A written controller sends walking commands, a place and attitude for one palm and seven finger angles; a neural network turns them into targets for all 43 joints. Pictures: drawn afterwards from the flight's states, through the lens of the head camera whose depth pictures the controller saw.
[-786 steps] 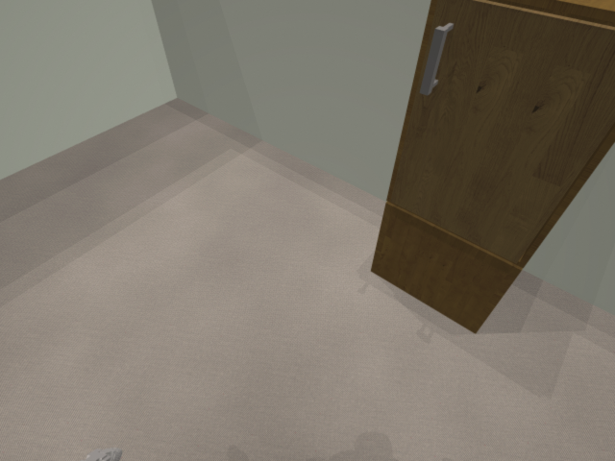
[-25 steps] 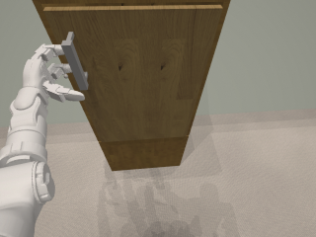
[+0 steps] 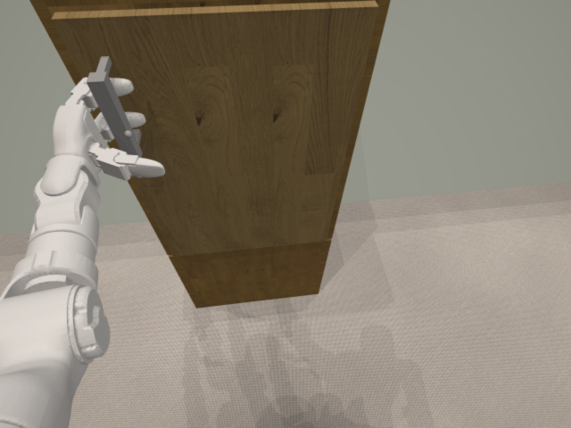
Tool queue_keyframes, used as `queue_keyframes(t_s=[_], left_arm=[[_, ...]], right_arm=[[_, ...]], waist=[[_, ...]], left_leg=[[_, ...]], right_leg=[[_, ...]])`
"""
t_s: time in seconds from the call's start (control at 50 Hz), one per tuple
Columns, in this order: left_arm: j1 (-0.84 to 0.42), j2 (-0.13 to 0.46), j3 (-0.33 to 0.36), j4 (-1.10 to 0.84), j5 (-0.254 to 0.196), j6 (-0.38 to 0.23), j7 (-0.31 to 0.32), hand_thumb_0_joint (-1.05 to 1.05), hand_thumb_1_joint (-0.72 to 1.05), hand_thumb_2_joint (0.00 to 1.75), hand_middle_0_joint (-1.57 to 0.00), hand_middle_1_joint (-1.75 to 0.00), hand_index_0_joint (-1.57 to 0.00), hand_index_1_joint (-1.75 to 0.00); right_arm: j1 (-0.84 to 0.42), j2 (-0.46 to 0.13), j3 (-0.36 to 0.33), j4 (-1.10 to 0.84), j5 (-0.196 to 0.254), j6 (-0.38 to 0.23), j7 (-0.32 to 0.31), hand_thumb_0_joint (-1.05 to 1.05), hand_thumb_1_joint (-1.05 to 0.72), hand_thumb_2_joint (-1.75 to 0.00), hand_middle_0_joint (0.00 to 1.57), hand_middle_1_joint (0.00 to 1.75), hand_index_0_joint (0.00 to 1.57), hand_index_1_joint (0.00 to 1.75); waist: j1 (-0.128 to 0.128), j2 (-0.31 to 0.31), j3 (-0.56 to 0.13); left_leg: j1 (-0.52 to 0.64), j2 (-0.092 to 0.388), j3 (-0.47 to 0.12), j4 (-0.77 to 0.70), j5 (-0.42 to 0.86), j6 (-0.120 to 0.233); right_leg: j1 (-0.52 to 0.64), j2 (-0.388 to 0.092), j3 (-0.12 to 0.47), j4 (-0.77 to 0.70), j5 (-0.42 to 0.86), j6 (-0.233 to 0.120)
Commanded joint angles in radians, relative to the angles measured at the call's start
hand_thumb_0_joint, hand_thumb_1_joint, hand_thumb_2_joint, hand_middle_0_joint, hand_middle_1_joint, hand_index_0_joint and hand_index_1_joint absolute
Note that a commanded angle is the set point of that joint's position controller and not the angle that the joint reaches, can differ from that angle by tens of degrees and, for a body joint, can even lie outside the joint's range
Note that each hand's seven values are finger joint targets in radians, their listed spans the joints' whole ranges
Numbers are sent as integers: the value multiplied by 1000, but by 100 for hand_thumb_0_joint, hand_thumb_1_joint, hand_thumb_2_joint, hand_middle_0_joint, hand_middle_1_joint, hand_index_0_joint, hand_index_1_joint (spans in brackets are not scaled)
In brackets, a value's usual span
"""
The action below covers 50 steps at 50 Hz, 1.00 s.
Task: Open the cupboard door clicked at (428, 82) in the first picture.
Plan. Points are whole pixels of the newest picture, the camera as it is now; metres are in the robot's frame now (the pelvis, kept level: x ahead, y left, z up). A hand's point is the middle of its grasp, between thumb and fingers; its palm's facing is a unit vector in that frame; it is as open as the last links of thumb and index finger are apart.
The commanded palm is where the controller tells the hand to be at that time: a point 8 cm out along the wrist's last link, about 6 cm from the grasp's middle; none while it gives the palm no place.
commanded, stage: slide the fingers in behind the handle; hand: left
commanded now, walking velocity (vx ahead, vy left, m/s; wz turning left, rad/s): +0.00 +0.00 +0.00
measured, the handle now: (120, 112) +0.53 +0.22 +0.14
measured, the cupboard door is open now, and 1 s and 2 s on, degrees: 0 0 27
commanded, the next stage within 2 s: close the thumb around the handle in 0.40 s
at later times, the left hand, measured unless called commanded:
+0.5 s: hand (123, 139) +0.47 +0.20 +0.15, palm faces +0.08 -1.00 +0.00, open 14.0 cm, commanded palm +0.45 +0.25 +0.14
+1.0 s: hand (129, 134) +0.48 +0.20 +0.14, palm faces +0.08 -1.00 +0.00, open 7.6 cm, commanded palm +0.44 +0.25 +0.14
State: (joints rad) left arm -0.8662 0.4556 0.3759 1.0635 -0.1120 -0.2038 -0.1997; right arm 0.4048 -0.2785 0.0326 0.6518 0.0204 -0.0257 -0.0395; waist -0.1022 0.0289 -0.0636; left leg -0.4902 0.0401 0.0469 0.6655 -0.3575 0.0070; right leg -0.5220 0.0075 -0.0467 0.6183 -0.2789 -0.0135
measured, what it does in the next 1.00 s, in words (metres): stands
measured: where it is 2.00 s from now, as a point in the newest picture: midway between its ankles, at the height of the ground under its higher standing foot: outside the picture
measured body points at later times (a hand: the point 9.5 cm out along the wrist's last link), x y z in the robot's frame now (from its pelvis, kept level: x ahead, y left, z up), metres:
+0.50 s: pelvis +0.00 +0.01 +0.00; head +0.05 +0.01 +0.45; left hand +0.46 +0.26 +0.15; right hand +0.05 -0.26 -0.12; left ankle -0.02 +0.11 -0.72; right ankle +0.01 -0.11 -0.72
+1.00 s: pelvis +0.00 +0.01 +0.00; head +0.06 +0.01 +0.45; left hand +0.47 +0.25 +0.15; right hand +0.03 -0.25 -0.12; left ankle -0.02 +0.11 -0.72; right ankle +0.01 -0.11 -0.72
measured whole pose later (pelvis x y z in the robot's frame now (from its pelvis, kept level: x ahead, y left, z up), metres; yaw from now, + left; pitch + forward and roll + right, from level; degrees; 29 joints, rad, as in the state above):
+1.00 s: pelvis +0.00 +0.01 +0.00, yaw +0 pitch +11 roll -1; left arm -0.85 0.42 0.36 1.03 -0.12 -0.21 -0.18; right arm 0.41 -0.27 0.03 0.66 0.02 -0.03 -0.03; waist -0.10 0.03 -0.07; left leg -0.49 0.03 0.05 0.67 -0.37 0.02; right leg -0.52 0.00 -0.04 0.62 -0.28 0.00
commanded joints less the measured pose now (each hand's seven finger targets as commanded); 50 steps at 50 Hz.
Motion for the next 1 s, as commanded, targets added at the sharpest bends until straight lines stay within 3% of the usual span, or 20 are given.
queue_keyframes(t_s=[0.0, 0.04, 0.1, 0.14, 0.16, 0.24, 0.28, 0.3, 0.34, 0.42, 0.46, 0.48, 0.54, 0.58, 0.6, 0.66, 0.78, 0.82, 0.86, 0.98], left_arm=[[-482, 275, 42, -215, -18, -80, 6, 0, -50, 30, -30, -120, -30, -120], [-469, 245, 20, -210, -13, -77, 4, 0, -50, 30, -30, -120, -30, -120], [-460, 298, 62, -225, -14, -84, 5, 0, -50, 30, -30, -120, -30, -120], [-457, 230, 10, -247, -19, -83, -1, 0, -50, 30, -30, -120, -30, -120], [-461, 203, -13, -244, -23, -83, -2, 0, -50, 30, -30, -120, -30, -120], [-445, 230, 25, -223, -35, -67, 2, 0, -50, 30, -30, -120, -30, -120], [-467, 257, 30, -248, -23, -74, 6, 0, -50, 30, -30, -120, -30, -120], [-456, 234, 14, -250, -18, -74, 6, 0, -50, 30, -30, -120, -30, -120], [-481, 194, -21, -254, -21, -76, 8, 0, -50, 30, -30, -120, -30, -120], [-523, 199, -17, -213, -23, -72, 12, 0, -50, 30, -30, -120, -30, -120], [-525, 246, 15, -192, -16, -78, 21, 0, -50, 30, -30, -120, -30, -120], [-547, 208, -24, -194, -12, -78, 19, 0, -50, 30, -30, -120, -30, -120], [-539, 251, 15, -189, -5, -91, 22, 0, -33, 37, -31, -122, -31, -122], [-542, 203, -28, -177, -8, -96, 16, 0, -22, 42, -32, -123, -32, -123], [-535, 200, -19, -176, -12, -95, 14, 0, -16, 44, -32, -124, -32, -124], [-516, 237, 17, -169, -17, -93, 13, 0, 0, 52, -34, -125, -34, -125], [-485, 251, 37, -214, -18, -90, 18, 0, 34, 66, -36, -129, -36, -129], [-475, 232, 17, -236, -13, -87, 16, 0, 45, 71, -37, -130, -37, -130], [-498, 201, -11, -265, -15, -88, 19, 0, 56, 76, -38, -131, -38, -131], [-451, 226, 27, -291, -24, -73, 31, 0, 90, 90, -40, -135, -40, -135]], right_arm=[[70, -149, -53, -82, 2, -35, -15, 0, -90, -90, 20, 30, 20, 30], [68, -146, -54, -85, 2, -37, -13, 0, -90, -90, 20, 30, 20, 30], [67, -148, -56, -88, 3, -35, -15, 0, -90, -90, 20, 30, 20, 30], [57, -141, -53, -95, 5, -39, -13, 0, -90, -90, 20, 30, 20, 30], [59, -142, -54, -94, 5, -40, -13, 0, -90, -90, 20, 30, 20, 30], [56, -148, -55, -88, 6, -43, -16, 0, -90, -90, 20, 30, 20, 30], [55, -148, -54, -87, 5, -42, -16, 0, -90, -90, 20, 30, 20, 30], [48, -143, -54, -90, 5, -42, -16, 0, -90, -90, 20, 30, 20, 30], [44, -141, -53, -89, 6, -46, -16, 0, -90, -90, 20, 30, 20, 30], [49, -145, -50, -77, 5, -50, -20, 0, -90, -90, 20, 30, 20, 30], [58, -152, -50, -73, 2, -51, -24, 0, -90, -90, 20, 30, 20, 30], [51, -145, -45, -75, 2, -54, -21, 0, -90, -90, 20, 30, 20, 30], [64, -149, -48, -72, -2, -57, -18, 0, -90, -90, 20, 30, 20, 30], [65, -145, -47, -70, 0, -56, -16, 0, -90, -90, 20, 30, 20, 30], [70, -147, -50, -70, -3, -57, -14, 0, -90, -90, 20, 30, 20, 30], [80, -156, -54, -73, -4, -52, -15, 0, -90, -90, 20, 30, 20, 30], [81, -152, -58, -80, -5, -43, -10, 0, -90, -90, 20, 30, 20, 30], [74, -148, -57, -85, -2, -41, -9, 0, -90, -90, 20, 30, 20, 30], [80, -147, -60, -82, -2, -41, -9, 0, -90, -90, 20, 30, 20, 30], [72, -147, -63, -81, -3, -43, -9, 0, -90, -90, 20, 30, 20, 30]], waist=[[6, 19, -372], [3, 15, -361], [18, 14, -390], [12, 58, -370], [1, 34, -357], [10, -4, -349], [11, 17, -361], [13, 51, -356], [-3, 27, -331], [-9, 39, -321], [-7, -1, -333], [-16, 44, -330], [-1, 46, -381], [-16, 44, -357], [-10, 52, -374], [-2, 24, -392], [9, 18, -399], [11, 63, -394], [-1, 59, -391], [16, 38, -409]], left_leg=[[114, -31, -36, -70, 303, 29], [119, -30, -36, -71, 304, 29], [119, -31, -34, -69, 310, 30], [142, -30, -34, -70, 318, 26], [148, -28, -38, -68, 323, 28], [129, -28, -37, -77, 298, 27], [134, -30, -39, -75, 311, 28], [147, -30, -37, -75, 311, 25], [148, -28, -43, -78, 288, 25], [145, -28, -52, -80, 264, 21], [132, -29, -55, -76, 262, 25], [136, -31, -54, -77, 254, 22], [149, -31, -59, -68, 285, 18], [156, -27, -64, -63, 312, 16], [164, -26, -64, -62, 309, 14], [159, -25, -63, -56, 345, 16], [153, -23, -55, -57, 374, 19], [162, -23, -51, -59, 379, 15], [186, -20, -61, -55, 405, 15], [185, -21, -49, -60, 410, 18]], right_leg=[[238, 12, 32, -35, 356, -7], [226, 13, 29, -36, 353, -7], [256, 13, 34, -32, 364, -8], [222, 14, 28, -33, 356, -12], [211, 15, 23, -35, 351, -12], [222, 14, 24, -42, 339, -9], [227, 12, 28, -38, 348, -9], [211, 12, 26, -38, 339, -11], [190, 13, 23, -45, 314, -9], [165, 12, 21, -46, 280, -11], [179, 12, 23, -42, 279, -11], [162, 10, 24, -42, 273, -9], [180, 12, 24, -29, 295, -13], [153, 15, 18, -27, 304, -12], [150, 15, 17, -25, 297, -12], [172, 18, 15, -17, 326, -14], [201, 21, 18, -19, 362, -10], [193, 19, 17, -18, 360, -13], [175, 22, 11, -19, 354, -13], [213, 22, 16, -24, 385, -11]])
